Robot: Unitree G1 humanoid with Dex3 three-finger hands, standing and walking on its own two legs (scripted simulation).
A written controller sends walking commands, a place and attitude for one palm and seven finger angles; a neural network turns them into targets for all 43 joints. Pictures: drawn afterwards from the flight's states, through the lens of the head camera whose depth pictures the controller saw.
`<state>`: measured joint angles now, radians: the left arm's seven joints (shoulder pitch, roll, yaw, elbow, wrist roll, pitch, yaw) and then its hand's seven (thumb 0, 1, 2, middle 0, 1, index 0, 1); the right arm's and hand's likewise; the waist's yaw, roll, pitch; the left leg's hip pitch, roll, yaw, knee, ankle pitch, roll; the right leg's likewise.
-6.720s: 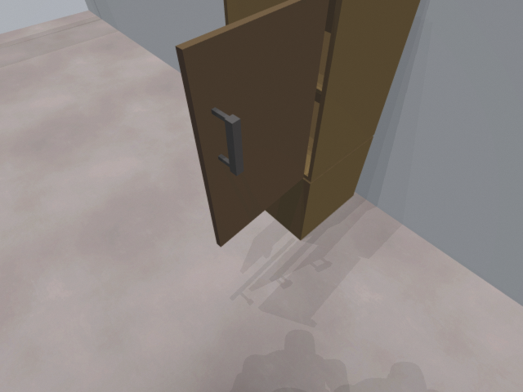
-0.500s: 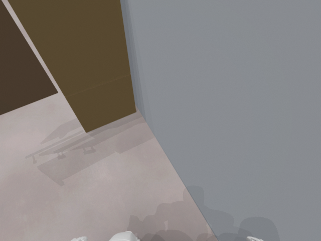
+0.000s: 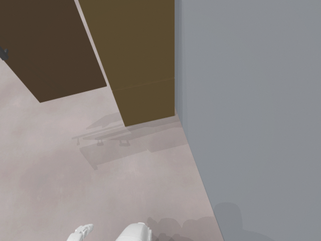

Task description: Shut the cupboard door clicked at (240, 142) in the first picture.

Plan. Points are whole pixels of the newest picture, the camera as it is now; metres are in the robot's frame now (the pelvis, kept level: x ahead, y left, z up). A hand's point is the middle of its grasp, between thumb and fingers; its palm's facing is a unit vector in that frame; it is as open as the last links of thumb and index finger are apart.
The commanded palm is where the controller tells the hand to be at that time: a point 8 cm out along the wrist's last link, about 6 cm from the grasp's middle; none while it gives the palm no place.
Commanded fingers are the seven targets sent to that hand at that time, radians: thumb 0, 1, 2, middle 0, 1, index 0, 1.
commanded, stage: turn to face it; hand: left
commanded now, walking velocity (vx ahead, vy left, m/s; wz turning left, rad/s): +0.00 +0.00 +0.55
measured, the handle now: out of the picture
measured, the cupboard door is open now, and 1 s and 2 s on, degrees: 94 94 94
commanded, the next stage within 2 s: take the last steps up to it in 0.52 s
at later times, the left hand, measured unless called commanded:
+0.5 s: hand out of the picture +0.01 +0.24 -0.16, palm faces +0.26 -0.93 -0.25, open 7.4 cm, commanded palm none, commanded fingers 0.00 0.90 0.90 -0.20 -0.30 -0.20 -0.30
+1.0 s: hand out of the picture -0.07 +0.19 -0.16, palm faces +0.47 -0.86 -0.22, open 7.3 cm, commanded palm none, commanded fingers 0.00 0.90 0.90 -0.20 -0.30 -0.20 -0.30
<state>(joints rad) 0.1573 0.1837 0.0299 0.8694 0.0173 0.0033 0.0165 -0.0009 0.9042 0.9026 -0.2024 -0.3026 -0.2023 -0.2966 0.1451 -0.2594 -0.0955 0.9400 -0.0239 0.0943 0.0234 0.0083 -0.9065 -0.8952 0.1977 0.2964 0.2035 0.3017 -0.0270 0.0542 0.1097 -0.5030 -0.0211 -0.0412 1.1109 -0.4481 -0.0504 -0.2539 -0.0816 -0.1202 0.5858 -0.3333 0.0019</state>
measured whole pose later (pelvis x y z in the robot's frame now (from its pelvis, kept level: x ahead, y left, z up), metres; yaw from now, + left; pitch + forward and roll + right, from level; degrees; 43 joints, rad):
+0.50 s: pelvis +0.00 +0.02 +0.01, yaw +13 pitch +1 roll -1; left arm 0.18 0.25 0.06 0.96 0.01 0.05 0.01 0.00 0.91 0.90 -0.20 -0.30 -0.20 -0.30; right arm 0.12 -0.19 -0.04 0.94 -0.03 0.04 -0.01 0.00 -0.90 -0.90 0.20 0.30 0.20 0.30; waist 0.02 -0.01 0.10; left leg -0.27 0.00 0.03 0.49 -0.24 0.03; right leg -0.41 -0.08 -0.04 0.93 -0.46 0.07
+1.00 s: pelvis +0.03 +0.03 +0.01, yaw +24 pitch +1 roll +2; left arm 0.34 0.18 0.06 1.06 0.03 -0.04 0.00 0.00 0.91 0.90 -0.21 -0.30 -0.21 -0.30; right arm 0.15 -0.23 -0.07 1.01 -0.03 0.06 0.05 0.01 -0.91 -0.90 0.19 0.30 0.20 0.30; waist 0.05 -0.03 0.07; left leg -0.42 0.05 0.07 0.74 -0.35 -0.04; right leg -0.07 -0.16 -0.21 0.41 -0.33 0.06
